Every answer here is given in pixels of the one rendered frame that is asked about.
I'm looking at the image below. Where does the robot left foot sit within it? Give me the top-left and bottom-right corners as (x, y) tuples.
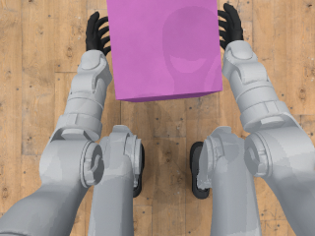
(133, 144), (145, 198)

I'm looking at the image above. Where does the left robot upper arm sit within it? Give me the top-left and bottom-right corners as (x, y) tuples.
(0, 140), (104, 236)

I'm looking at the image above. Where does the right robot shin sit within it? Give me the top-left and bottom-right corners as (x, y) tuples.
(196, 126), (245, 189)

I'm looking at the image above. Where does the right robot hand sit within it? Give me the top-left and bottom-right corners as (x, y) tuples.
(218, 3), (244, 51)

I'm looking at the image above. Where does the robot right forearm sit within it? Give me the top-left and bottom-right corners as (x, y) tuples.
(221, 40), (315, 153)

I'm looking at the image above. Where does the robot left forearm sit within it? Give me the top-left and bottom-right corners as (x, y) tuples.
(38, 49), (112, 180)

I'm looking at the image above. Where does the carton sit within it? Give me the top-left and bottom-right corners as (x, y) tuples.
(106, 0), (223, 102)

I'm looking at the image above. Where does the right robot upper arm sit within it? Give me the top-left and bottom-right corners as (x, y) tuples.
(244, 126), (315, 236)

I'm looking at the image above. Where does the left robot hand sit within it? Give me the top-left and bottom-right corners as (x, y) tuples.
(85, 11), (111, 57)

